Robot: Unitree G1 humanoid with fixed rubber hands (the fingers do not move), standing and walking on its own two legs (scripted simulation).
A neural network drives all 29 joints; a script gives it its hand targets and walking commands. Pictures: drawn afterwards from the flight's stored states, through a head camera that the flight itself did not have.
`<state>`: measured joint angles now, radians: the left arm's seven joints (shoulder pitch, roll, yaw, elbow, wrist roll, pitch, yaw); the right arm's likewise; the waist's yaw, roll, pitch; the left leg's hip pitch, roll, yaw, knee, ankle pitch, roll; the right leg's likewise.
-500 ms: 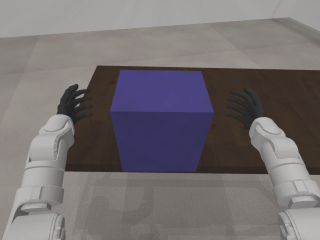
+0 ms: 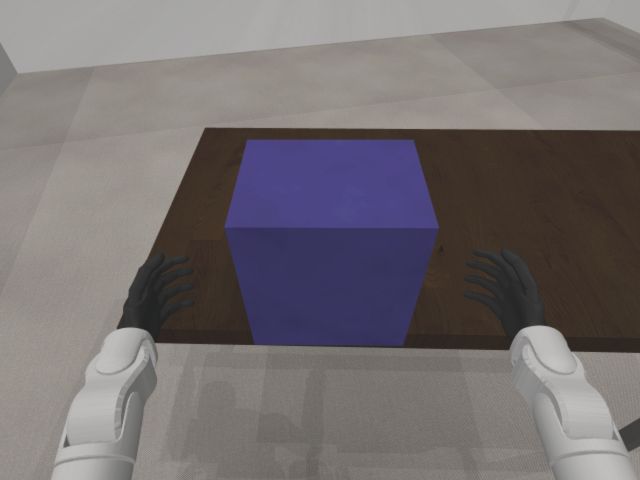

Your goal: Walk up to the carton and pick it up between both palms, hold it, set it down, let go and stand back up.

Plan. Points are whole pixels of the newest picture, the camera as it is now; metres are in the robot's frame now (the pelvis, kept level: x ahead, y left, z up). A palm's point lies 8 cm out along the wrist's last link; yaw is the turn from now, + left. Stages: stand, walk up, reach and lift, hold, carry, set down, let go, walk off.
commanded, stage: set down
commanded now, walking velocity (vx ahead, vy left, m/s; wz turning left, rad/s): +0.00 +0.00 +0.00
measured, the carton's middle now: (329, 248) +0.44 +0.00 +0.05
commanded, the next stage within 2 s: let go in 1.54 s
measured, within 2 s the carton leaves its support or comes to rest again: neither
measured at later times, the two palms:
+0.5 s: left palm (137, 407) +0.22 +0.23 +0.01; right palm (518, 388) +0.23 -0.22 +0.02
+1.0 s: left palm (142, 450) +0.19 +0.23 -0.03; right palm (512, 431) +0.20 -0.22 -0.03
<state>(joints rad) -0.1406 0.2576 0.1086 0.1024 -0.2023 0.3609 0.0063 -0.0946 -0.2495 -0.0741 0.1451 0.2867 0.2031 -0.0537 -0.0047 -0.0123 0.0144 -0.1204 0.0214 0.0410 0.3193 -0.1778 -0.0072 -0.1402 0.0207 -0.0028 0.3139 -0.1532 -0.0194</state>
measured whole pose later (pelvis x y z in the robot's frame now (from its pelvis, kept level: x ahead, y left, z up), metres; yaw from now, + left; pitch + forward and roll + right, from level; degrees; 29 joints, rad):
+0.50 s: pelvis +0.02 +0.00 +0.00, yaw +1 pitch -3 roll -1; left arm 0.24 0.28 -0.02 0.13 -0.21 -0.02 0.01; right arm 0.29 -0.20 -0.04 0.09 0.23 -0.03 -0.03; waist 0.03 -0.01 0.04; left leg -0.07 0.02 0.02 0.33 -0.22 -0.01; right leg -0.07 0.03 -0.01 0.30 -0.19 -0.02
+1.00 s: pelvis +0.02 +0.00 +0.00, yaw +0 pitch -4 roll +0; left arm 0.26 0.24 -0.01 0.29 -0.12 0.03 0.01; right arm 0.28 -0.16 -0.03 0.35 0.10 -0.09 -0.01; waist 0.03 -0.01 0.05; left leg -0.04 0.02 0.03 0.32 -0.22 -0.01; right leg -0.05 0.03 0.01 0.31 -0.19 -0.02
